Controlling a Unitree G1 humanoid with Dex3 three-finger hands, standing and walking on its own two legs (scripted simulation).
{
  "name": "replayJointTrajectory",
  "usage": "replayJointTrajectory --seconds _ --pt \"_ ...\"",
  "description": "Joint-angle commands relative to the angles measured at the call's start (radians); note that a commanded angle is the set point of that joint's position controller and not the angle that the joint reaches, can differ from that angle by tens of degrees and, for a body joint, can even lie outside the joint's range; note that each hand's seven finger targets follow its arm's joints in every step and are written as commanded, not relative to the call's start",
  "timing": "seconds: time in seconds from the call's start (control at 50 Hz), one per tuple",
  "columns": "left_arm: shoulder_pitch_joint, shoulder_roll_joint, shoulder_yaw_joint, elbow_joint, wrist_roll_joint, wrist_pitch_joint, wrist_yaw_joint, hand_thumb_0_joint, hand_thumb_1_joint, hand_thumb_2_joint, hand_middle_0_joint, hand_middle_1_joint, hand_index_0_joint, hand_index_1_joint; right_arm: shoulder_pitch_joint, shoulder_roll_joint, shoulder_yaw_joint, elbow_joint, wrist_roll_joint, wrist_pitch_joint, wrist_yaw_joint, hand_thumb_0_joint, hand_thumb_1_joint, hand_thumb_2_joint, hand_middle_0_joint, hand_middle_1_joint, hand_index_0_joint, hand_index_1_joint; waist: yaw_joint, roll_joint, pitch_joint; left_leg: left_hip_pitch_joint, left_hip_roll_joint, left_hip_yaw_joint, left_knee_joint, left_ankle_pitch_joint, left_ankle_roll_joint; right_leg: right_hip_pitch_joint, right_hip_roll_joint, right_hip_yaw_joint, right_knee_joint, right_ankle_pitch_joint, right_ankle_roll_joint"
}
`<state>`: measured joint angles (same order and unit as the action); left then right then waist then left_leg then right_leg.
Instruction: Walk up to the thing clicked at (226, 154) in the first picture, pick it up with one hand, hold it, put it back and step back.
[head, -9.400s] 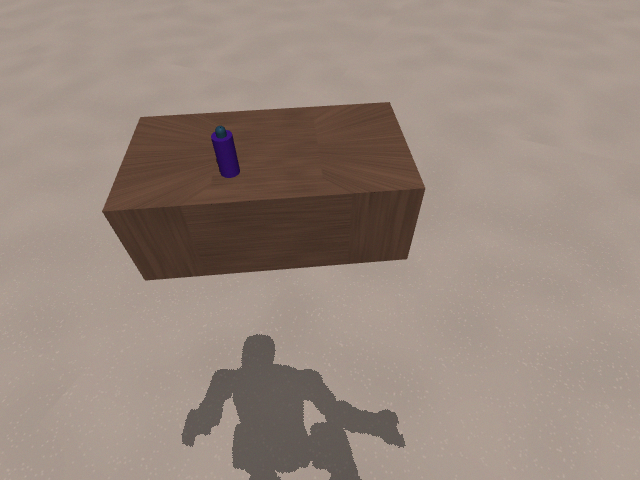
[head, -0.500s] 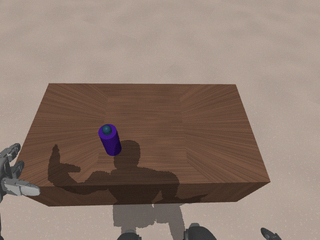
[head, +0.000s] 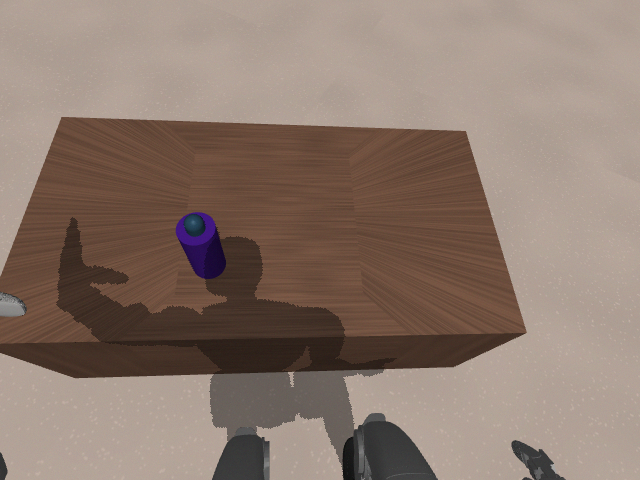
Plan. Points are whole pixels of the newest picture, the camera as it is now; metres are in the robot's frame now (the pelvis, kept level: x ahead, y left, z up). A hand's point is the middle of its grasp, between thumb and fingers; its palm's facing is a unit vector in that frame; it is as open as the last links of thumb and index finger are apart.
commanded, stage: go down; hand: left
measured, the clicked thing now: (201, 243) +0.52 +0.20 -0.22
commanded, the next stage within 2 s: none
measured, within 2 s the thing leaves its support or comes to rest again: neither
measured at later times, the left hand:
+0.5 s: hand out of the picture +0.40 +0.39 +0.03, palm faces +0.22 -0.97 -0.08, open 17.3 cm
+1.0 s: hand out of the picture +0.42 +0.40 +0.03, palm faces +0.22 -0.97 -0.06, open 17.2 cm
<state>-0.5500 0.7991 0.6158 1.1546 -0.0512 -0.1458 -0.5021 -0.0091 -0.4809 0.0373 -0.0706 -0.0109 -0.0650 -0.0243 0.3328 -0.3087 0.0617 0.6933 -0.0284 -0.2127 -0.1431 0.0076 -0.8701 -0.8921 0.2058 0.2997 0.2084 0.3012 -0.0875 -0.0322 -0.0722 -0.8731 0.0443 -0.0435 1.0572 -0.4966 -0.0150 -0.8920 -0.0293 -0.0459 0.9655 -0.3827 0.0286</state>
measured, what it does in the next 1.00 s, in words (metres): stands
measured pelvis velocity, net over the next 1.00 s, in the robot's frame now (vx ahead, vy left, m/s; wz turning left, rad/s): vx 0.01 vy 0.01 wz -0.01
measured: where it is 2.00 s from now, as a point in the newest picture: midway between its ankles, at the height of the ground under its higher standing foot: outside the picture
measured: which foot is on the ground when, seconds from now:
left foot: down 0.00-1.00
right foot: down 0.00-1.00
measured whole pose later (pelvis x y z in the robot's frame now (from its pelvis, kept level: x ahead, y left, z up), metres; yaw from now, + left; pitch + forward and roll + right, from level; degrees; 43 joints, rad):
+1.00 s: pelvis +0.01 +0.01 -0.01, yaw -1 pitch +22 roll -5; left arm -0.67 0.90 0.68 1.20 -0.08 -0.21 -0.55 -0.01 -0.47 0.06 -0.07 -0.02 -0.05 -0.04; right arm 0.34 -0.30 0.09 0.69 -0.05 -0.16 -0.13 0.01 -0.88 -0.90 0.21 0.30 0.21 0.30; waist -0.12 -0.03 -0.09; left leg -0.98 0.05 -0.06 1.13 -0.54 0.00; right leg -0.98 -0.02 -0.06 1.00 -0.40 0.04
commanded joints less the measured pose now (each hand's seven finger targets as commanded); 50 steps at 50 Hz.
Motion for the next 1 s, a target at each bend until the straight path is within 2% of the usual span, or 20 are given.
replayJointTrajectory --seconds 0.0,0.06,0.12,0.14,0.18,0.2,0.22,0.3,0.32,0.46,0.5,0.58,0.64,0.74,0.76,0.78,0.8,0.86,0.88,0.98 --pt "-0.372 0.496 0.102 -0.301 -0.032 -0.104 -0.001 0.0 -0.431 0.057 -0.062 -0.011 -0.046 -0.023 0.125 -0.196 -0.07 -0.06 -0.002 -0.028 -0.024 0.0 -0.877 -0.895 0.2 0.299 0.2 0.299 0.03 0.273 -0.491 0.29 -0.029 0.018 -0.139 0.386 0.011 0.251 0.021 0.019 -0.09 0.232 -0.053" --pt "-0.295 0.463 0.083 -0.188 -0.025 -0.082 -0.006 0.0 -0.435 0.056 -0.066 -0.004 -0.046 -0.019 0.13 -0.197 -0.068 -0.049 -0.005 -0.018 -0.027 0.0 -0.879 -0.895 0.2 0.299 0.2 0.299 0.019 0.265 -0.442 0.293 -0.021 0.006 -0.133 0.421 0.006 0.201 0.026 0.007 -0.096 0.225 -0.056" --pt "-0.317 0.48 0.094 -0.249 -0.031 -0.08 -0.008 0.0 -0.462 0.055 -0.069 -0.014 -0.051 -0.028 0.139 -0.192 -0.063 -0.051 -0.005 -0.012 -0.023 0.0 -0.884 -0.896 0.2 0.299 0.2 0.299 0.04 0.283 -0.469 0.293 -0.018 0.001 -0.131 0.461 0.002 0.212 0.029 0.001 -0.089 0.241 -0.06" --pt "-0.233 0.442 0.081 -0.137 -0.027 -0.065 -0.014 0.0 -0.455 0.054 -0.066 -0.01 -0.048 -0.024 0.144 -0.191 -0.06 -0.05 -0.004 -0.009 -0.023 0.0 -0.886 -0.897 0.2 0.299 0.2 0.299 0.031 0.268 -0.419 0.282 -0.015 -0.002 -0.129 0.473 0.0 0.183 0.033 -0.008 -0.09 0.234 -0.061" --pt "-0.195 0.4 0.063 -0.121 -0.04 -0.056 -0.02 0.0 -0.488 0.053 -0.068 -0.02 -0.052 -0.033 0.137 -0.189 -0.059 -0.06 -0.001 -0.007 -0.02 0.0 -0.885 -0.897 0.2 0.299 0.2 0.299 0.028 0.224 -0.389 0.246 -0.014 -0.001 -0.126 0.479 0.005 0.196 0.035 -0.01 -0.09 0.25 -0.058" --pt "-0.257 0.433 0.077 -0.196 -0.041 -0.066 -0.018 0.0 -0.476 0.06 -0.065 -0.02 -0.049 -0.033 0.147 -0.188 -0.058 -0.062 -0.001 -0.006 -0.018 0.0 -0.882 -0.896 0.2 0.299 0.2 0.299 0.029 0.214 -0.429 0.245 -0.014 0.0 -0.124 0.485 0.009 0.225 0.035 -0.005 -0.087 0.271 -0.058" --pt "-0.215 0.422 0.074 -0.125 -0.04 -0.059 -0.018 0.0 -0.485 0.05 -0.067 -0.012 -0.05 -0.025 0.143 -0.188 -0.058 -0.063 0.003 -0.003 -0.02 0.0 -0.88 -0.895 0.2 0.299 0.2 0.299 0.026 0.2 -0.394 0.224 -0.017 0.005 -0.122 0.474 0.011 0.219 0.034 -0.005 -0.088 0.265 -0.057" --pt "-0.262 0.407 0.067 -0.162 -0.055 -0.078 -0.023 0.0 -0.509 0.04 -0.067 -0.014 -0.052 -0.026 0.143 -0.195 -0.068 -0.061 0.005 -0.001 -0.014 0.0 -0.882 -0.895 0.2 0.3 0.2 0.3 0.014 0.196 -0.387 0.248 -0.007 -0.008 -0.125 0.459 0.007 0.163 0.042 -0.014 -0.078 0.228 -0.058" --pt "-0.291 0.437 0.083 -0.194 -0.052 -0.086 -0.022 0.0 -0.517 0.041 -0.065 -0.015 -0.051 -0.027 0.146 -0.196 -0.068 -0.059 0.004 -0.002 -0.013 0.0 -0.882 -0.895 0.2 0.3 0.2 0.3 0.02 0.217 -0.392 0.249 -0.007 -0.013 -0.123 0.46 0.003 0.154 0.042 -0.017 -0.072 0.224 -0.059" --pt "-0.384 0.483 0.101 -0.249 -0.048 -0.111 -0.019 0.0 -0.479 0.054 -0.06 -0.012 -0.043 -0.026 0.154 -0.201 -0.068 -0.046 -0.006 0.001 -0.015 0.0 -0.882 -0.896 0.2 0.299 0.2 0.299 0.017 0.273 -0.445 0.304 -0.008 -0.017 -0.122 0.444 -0.002 0.14 0.035 -0.008 -0.069 0.205 -0.061" --pt "-0.363 0.46 0.09 -0.198 -0.045 -0.104 -0.023 0.0 -0.498 0.056 -0.064 -0.019 -0.046 -0.034 0.156 -0.195 -0.061 -0.045 -0.009 0.006 -0.017 0.0 -0.884 -0.897 0.2 0.3 0.2 0.3 0.0 0.241 -0.439 0.282 -0.012 -0.008 -0.107 0.45 0.007 0.159 0.034 -0.005 -0.076 0.228 -0.056" --pt "-0.356 0.473 0.086 -0.171 -0.038 -0.096 -0.023 0.0 -0.574 0.085 -0.078 -0.054 -0.048 -0.083 0.141 -0.195 -0.057 -0.055 -0.009 0.01 -0.017 0.0 -0.889 -0.898 0.2 0.3 0.2 0.3 0.011 0.25 -0.401 0.228 -0.018 -0.004 -0.119 0.368 0.008 0.153 0.031 -0.001 -0.082 0.179 -0.059" --pt "-0.352 0.467 0.088 -0.145 -0.045 -0.099 -0.026 0.0 -0.46 0.058 -0.067 -0.027 -0.049 -0.041 0.141 -0.194 -0.052 -0.063 -0.007 0.01 -0.014 0.0 -0.879 -0.894 0.2 0.3 0.2 0.3 0.007 0.221 -0.388 0.19 -0.019 -0.001 -0.111 0.35 0.013 0.163 0.033 -0.001 -0.082 0.177 -0.057" --pt "-0.361 0.472 0.097 -0.155 -0.057 -0.118 -0.042 0.0 -0.474 0.049 -0.067 -0.022 -0.05 -0.036 0.145 -0.2 -0.052 -0.065 -0.008 0.01 -0.01 0.0 -0.884 -0.896 0.2 0.3 0.2 0.3 0.003 0.242 -0.425 0.238 -0.01 -0.016 -0.097 0.432 0.004 0.132 0.035 -0.01 -0.058 0.21 -0.058" --pt "-0.387 0.507 0.113 -0.181 -0.054 -0.124 -0.042 0.0 -0.469 0.047 -0.069 -0.021 -0.051 -0.036 0.147 -0.197 -0.048 -0.063 -0.01 0.013 -0.012 0.0 -0.884 -0.895 0.2 0.3 0.2 0.3 0.008 0.236 -0.46 0.23 -0.014 -0.01 -0.087 0.445 0.009 0.166 0.032 -0.003 -0.058 0.234 -0.056" --pt "-0.364 0.475 0.098 -0.134 -0.057 -0.12 -0.045 0.0 -0.488 0.053 -0.068 -0.023 -0.048 -0.039 0.156 -0.199 -0.049 -0.057 -0.009 0.013 -0.012 0.0 -0.886 -0.897 0.2 0.3 0.2 0.3 -0.007 0.225 -0.45 0.232 -0.012 -0.013 -0.078 0.476 0.01 0.156 0.032 -0.005 -0.052 0.254 -0.055" --pt "-0.398 0.517 0.124 -0.192 -0.061 -0.129 -0.046 0.0 -0.493 0.052 -0.07 -0.028 -0.051 -0.044 0.156 -0.203 -0.048 -0.056 -0.008 0.014 -0.01 0.0 -0.886 -0.897 0.2 0.3 0.2 0.3 0.012 0.26 -0.464 0.243 -0.012 -0.021 -0.08 0.496 0.003 0.142 0.033 -0.008 -0.043 0.254 -0.058" --pt "-0.429 0.519 0.117 -0.218 -0.06 -0.134 -0.054 0.0 -0.486 0.056 -0.067 -0.024 -0.047 -0.041 0.159 -0.205 -0.049 -0.049 -0.013 0.017 -0.008 0.0 -0.89 -0.898 0.2 0.3 0.2 0.3 0.011 0.323 -0.504 0.321 -0.002 -0.034 -0.07 0.563 -0.009 0.087 0.034 -0.014 -0.031 0.254 -0.061" --pt "-0.381 0.495 0.104 -0.137 -0.054 -0.126 -0.052 0.0 -0.449 0.064 -0.064 -0.021 -0.043 -0.038 0.158 -0.21 -0.052 -0.05 -0.013 0.017 -0.009 0.0 -0.886 -0.897 0.2 0.3 0.2 0.3 -0.003 0.276 -0.459 0.303 -0.001 -0.04 -0.075 0.54 -0.007 0.068 0.038 -0.017 -0.035 0.233 -0.061" --pt "-0.42 0.522 0.122 -0.174 -0.059 -0.136 -0.054 0.0 -0.463 0.079 -0.062 -0.033 -0.04 -0.051 0.158 -0.204 -0.045 -0.05 -0.014 0.024 -0.006 0.0 -0.884 -0.897 0.2 0.3 0.2 0.3 0.0 0.275 -0.459 0.232 -0.012 -0.027 -0.063 0.482 0.001 0.102 0.032 -0.009 -0.029 0.232 -0.059"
